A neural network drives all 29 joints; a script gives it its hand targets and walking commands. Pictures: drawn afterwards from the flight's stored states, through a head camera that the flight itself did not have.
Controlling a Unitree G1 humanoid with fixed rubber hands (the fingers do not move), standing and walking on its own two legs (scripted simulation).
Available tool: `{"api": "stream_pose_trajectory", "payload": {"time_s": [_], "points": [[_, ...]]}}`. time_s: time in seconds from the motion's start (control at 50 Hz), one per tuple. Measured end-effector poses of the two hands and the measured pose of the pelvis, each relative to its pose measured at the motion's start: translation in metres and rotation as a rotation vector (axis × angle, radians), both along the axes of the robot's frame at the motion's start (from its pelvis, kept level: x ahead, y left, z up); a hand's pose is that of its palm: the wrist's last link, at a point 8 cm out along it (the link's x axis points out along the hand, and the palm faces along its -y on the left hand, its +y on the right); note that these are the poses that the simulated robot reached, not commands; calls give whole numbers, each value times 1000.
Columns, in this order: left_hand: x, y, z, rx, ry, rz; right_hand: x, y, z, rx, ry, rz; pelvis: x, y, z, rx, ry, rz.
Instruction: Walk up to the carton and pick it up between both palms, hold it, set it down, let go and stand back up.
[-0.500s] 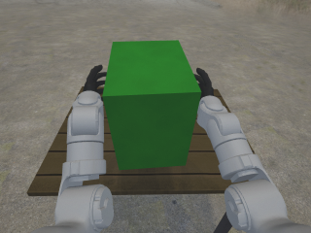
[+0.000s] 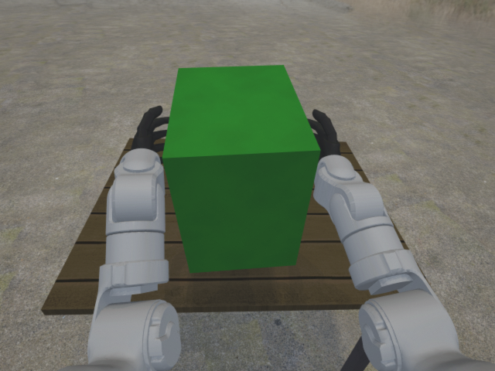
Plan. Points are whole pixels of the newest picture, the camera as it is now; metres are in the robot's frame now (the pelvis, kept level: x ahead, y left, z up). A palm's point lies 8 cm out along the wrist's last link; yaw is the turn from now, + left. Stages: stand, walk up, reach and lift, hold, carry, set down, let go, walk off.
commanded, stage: hold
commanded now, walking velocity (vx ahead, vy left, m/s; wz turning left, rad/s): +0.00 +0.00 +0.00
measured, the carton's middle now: (237, 167) +0.41 +0.01 +0.18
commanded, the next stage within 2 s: none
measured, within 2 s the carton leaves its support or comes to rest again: neither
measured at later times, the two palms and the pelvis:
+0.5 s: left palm (144, 155) +0.37 +0.15 +0.23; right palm (325, 160) +0.37 -0.13 +0.22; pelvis +0.00 +0.00 +0.00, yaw +0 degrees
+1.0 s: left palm (147, 156) +0.37 +0.14 +0.23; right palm (327, 160) +0.37 -0.13 +0.22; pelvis +0.00 +0.00 +0.00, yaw +0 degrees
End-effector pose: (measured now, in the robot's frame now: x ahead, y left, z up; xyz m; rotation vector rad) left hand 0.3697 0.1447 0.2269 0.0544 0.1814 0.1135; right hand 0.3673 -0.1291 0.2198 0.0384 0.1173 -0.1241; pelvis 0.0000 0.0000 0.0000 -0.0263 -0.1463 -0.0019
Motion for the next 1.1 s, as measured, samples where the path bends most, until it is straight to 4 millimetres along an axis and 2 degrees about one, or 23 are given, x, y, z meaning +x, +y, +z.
{"api": "stream_pose_trajectory", "payload": {"time_s": [1.1], "points": [[-2,-2,1,1,4,1,-2,-2,-1,1,2,1,-2,-2,0,2,-6,-2]]}}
